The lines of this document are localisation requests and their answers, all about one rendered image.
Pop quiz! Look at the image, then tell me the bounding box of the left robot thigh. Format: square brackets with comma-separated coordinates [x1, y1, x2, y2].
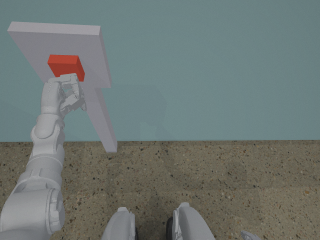
[100, 211, 136, 240]

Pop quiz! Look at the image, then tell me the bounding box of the left robot forearm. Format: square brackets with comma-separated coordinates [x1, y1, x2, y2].
[0, 113, 65, 232]

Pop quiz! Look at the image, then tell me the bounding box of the panel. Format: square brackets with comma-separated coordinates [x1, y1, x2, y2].
[7, 21, 118, 153]

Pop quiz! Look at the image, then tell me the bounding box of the right robot hand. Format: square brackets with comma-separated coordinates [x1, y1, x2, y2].
[240, 230, 261, 240]

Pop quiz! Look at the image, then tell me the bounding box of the left robot hand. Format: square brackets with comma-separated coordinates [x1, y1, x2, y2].
[40, 73, 87, 120]

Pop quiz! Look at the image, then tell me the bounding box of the button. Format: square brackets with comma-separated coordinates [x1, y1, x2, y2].
[47, 54, 85, 82]

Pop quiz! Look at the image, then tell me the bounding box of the left robot upper arm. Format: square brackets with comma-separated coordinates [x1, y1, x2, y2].
[0, 188, 65, 240]

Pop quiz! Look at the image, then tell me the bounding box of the robot right shin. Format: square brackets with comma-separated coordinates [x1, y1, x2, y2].
[172, 202, 190, 240]

